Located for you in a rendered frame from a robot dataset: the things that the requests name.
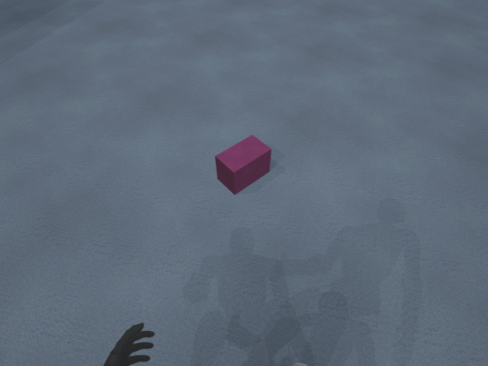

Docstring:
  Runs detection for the carton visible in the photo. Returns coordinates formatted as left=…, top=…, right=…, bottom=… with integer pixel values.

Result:
left=215, top=135, right=271, bottom=195

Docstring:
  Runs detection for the left robot hand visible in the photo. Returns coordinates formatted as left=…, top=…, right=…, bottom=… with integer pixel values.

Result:
left=103, top=323, right=155, bottom=366

